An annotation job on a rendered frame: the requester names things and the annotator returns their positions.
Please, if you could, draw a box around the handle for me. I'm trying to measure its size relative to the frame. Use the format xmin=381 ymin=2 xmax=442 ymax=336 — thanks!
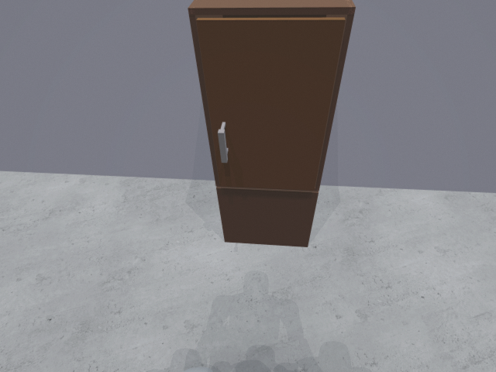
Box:
xmin=218 ymin=122 xmax=229 ymax=163

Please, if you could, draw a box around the cupboard door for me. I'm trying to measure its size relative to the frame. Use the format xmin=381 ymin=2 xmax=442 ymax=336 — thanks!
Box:
xmin=196 ymin=17 xmax=346 ymax=191

